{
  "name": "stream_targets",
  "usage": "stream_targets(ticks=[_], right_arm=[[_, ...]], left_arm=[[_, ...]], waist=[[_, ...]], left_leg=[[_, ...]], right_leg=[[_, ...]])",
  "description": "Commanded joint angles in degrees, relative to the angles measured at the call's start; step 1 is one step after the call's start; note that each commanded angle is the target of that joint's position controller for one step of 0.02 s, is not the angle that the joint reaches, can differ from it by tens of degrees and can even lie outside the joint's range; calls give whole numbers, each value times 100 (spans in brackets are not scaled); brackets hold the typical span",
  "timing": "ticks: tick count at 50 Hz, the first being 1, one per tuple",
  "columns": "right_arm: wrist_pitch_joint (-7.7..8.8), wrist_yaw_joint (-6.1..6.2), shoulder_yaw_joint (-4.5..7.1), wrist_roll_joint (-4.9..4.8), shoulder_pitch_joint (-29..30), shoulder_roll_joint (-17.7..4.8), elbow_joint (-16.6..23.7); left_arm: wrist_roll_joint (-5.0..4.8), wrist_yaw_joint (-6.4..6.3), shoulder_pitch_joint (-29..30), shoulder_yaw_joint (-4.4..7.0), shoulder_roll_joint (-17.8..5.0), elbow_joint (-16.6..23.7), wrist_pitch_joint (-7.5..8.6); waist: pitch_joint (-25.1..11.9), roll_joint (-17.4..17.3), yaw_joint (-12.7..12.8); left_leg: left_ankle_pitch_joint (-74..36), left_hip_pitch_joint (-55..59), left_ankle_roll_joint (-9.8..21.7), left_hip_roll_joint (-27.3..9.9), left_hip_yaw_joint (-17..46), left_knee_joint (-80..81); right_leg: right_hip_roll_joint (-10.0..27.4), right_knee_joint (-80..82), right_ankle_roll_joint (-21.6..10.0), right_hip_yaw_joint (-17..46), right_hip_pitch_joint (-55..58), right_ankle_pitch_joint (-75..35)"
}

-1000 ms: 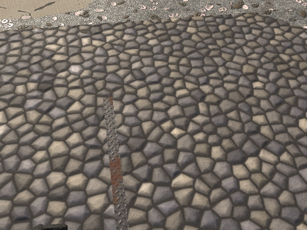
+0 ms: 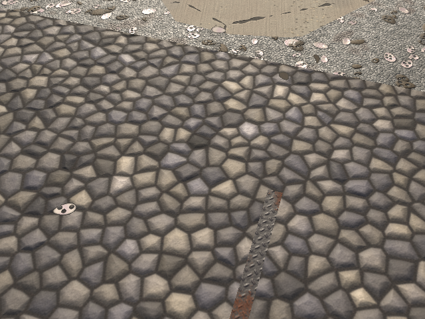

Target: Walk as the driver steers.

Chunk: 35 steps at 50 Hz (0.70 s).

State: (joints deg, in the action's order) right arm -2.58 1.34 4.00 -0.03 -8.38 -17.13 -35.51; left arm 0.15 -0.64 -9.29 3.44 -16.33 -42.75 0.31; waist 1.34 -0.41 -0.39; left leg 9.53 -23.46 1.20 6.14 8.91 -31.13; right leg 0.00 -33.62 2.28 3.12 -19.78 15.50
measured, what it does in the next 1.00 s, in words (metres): walks ahead: left foot, then right foot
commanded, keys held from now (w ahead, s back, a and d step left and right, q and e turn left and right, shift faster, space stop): no key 0.02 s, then w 0.98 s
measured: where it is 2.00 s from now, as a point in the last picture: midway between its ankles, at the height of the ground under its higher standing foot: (208, 244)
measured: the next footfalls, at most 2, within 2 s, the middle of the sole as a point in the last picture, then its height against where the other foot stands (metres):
left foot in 0.40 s outside the picture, level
right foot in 0.84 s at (257, 316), level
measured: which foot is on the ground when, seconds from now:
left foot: down 0.00-0.02, up 0.04-0.38, down 0.40-0.86, up 0.88-1.00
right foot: down 0.00-0.40, up 0.42-0.82, down 0.84-1.00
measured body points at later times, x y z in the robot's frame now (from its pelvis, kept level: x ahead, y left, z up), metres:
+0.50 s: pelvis +0.11 +0.03 +0.01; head +0.12 +0.05 +0.46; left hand +0.16 +0.31 -0.12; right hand +0.25 -0.23 -0.08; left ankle +0.08 +0.13 -0.73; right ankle +0.04 -0.12 -0.66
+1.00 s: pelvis +0.37 -0.02 +0.01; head +0.40 -0.02 +0.45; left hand +0.50 +0.25 -0.10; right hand +0.45 -0.29 -0.12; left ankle +0.27 +0.13 -0.64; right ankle +0.43 -0.10 -0.73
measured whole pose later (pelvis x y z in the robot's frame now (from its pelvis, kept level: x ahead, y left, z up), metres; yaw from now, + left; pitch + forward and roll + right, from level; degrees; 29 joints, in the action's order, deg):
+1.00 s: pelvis +0.37 -0.02 +0.01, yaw +2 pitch +1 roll -1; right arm 4.1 0.1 2.5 -1.3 -17.9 -17.1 -44.7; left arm 0.3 2.2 -10.8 2.5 -15.8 -42.4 4.7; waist 2.9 -1.5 -0.6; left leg 20.5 -23.8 1.5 -3.0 2.5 -67.0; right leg -2.9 -26.8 -3.9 -3.1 -19.7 8.6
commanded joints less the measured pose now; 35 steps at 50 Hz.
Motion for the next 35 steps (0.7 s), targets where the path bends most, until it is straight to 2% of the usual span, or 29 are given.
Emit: stream_targets(ticks=[1, 2, 3, 4, 5, 6, 9, 12, 15, 17, 18, 19, 20, 21, 22, 23, 24, 26, 29, 32, 35], right_arm=[[61, 15, 35, 66, -346, -299, 296], [123, 11, 85, 27, -152, -418, 500], [165, 27, 166, 76, 4, -759, 454], [184, 2, 228, 13, 72, -872, 405], [183, -4, 231, 11, -33, -786, 267], [198, -22, 219, 14, -24, -717, 237], [368, -105, 102, -55, 269, -353, 221], [530, -164, 5, -86, 577, -109, 278], [600, -228, 18, -139, 539, -213, 260], [634, -252, 44, -156, 178, -265, 119], [631, -239, 83, -151, -144, -331, -16], [625, -194, 136, -171, -641, -441, -147], [625, -125, 211, -127, -1402, -726, -264], [599, -140, 398, -34, -1795, -1517, -311], [662, -179, 318, -21, -1809, -1172, -362], [716, -195, 188, -27, -1552, -824, -342], [748, -209, 125, 2, -1325, -648, -294], [734, -219, 56, 10, -1006, -497, -272], [734, -182, 73, -24, -1001, -556, -324], [715, -124, 104, -48, -1158, -703, -468], [714, -104, 142, -110, -1483, -859, -659]], left_arm=[[201, 33, -302, 200, -910, 407, 132], [329, 46, -168, 200, -998, 314, 132], [294, 39, 16, 140, -749, 472, 186], [172, 9, -104, 188, -840, 413, 200], [50, -23, -232, 222, -959, 343, 210], [-37, -57, -340, 208, -913, 269, 223], [-57, -107, -717, 172, -757, 166, 225], [-82, -86, -859, 204, -832, 110, 247], [-143, -4, -1003, 258, -1021, 43, 234], [-212, 41, -908, 250, -1032, 32, 201], [-207, 59, -908, 213, -938, 16, 202], [-161, 78, -838, 139, -726, 16, 232], [-59, 119, -621, -5, -297, 124, 289], [-77, 84, -570, -62, -117, 475, 436], [-191, 58, -343, 81, -671, 510, 523], [-256, 96, -327, 148, -859, 486, 559], [-229, 121, -334, 137, -785, 399, 572], [-94, 179, -236, 131, -668, 380, 567], [-48, 239, -68, 42, -403, 422, 521], [-59, 271, 519, -79, -168, 591, 525], [-115, 342, 1018, -101, -212, 750, 538]], waist=[[-785, 387, -73], [-455, 1706, -197], [-339, 1342, 8], [-239, 1161, 90], [-133, 1047, 106], [43, 1004, 161], [74, 849, 380], [5, 1010, 523], [57, 1091, 509], [35, 948, 238], [-71, 830, 69], [-290, 740, -184], [-705, 23, -532], [-842, -1530, -549], [-503, -1127, -651], [-56, -950, -477], [71, -804, -367], [278, -583, -170], [226, -468, -107], [292, -445, -262], [387, -436, -400]], left_leg=[[1182, -68, 203, -535, 603, -530], [2199, -508, -32, -64, -149, -1002], [2134, -534, -180, -328, 12, -1753], [1873, -923, -226, -297, -129, -2230], [1702, -1265, -290, -357, -218, -2520], [1422, -1641, -329, -485, -211, -2639], [946, -1647, -347, -623, -676, -2187], [837, -842, -291, -623, -951, -1061], [959, -80, -164, -541, -1125, -254], [314, 791, -4, -472, -1219, 517], [171, 1431, 72, -421, -1223, 729], [175, 2256, 181, -593, -996, 759], [610, 3276, 457, -1487, 154, 1041], [1689, 3865, 1291, -2734, 2333, 1615], [2408, 3529, 1691, -2904, 2941, 1878], [2487, 3311, 1548, -2663, 2445, 1928], [2043, 3071, 1398, -2365, 1919, 2010], [706, 2568, 1212, -2052, 1158, 2174], [-715, 2200, 1190, -1796, 365, 2331], [-1101, 1810, 1058, -1595, -193, 2361], [-924, 1786, 1008, -1743, -247, 2385]], right_leg=[[1334, 1458, -624, 1184, 1196, -1065], [2010, 1862, -1448, 2334, 565, -630], [1992, 2129, -1637, 2457, 460, 463], [1796, 2221, -1522, 2323, 724, 1474], [1635, 2273, -1386, 2211, 1003, 1862], [1613, 2298, -1346, 2186, 1286, 1821], [1313, 2355, -1260, 1568, 1653, 1080], [1150, 2325, -1234, 1077, 1485, 470], [1261, 2242, -1365, 1036, 1131, 486], [1282, 2038, -1320, 1009, 701, 508], [1209, 1819, -1223, 948, 412, 394], [1056, 1378, -1030, 752, -13, 299], [582, -140, -663, 184, -745, 391], [-10, -1847, -358, -451, -2296, 1340], [200, -2925, -343, -15, -2945, 1713], [442, -3247, -446, 107, -3244, 1180], [565, -3250, -481, 66, -3189, 687], [746, -2859, -410, 43, -2939, 46], [689, -2136, -172, -188, -2581, -632], [506, -828, -87, -334, -1975, -1492], [334, -97, -166, -368, -1530, -1967]])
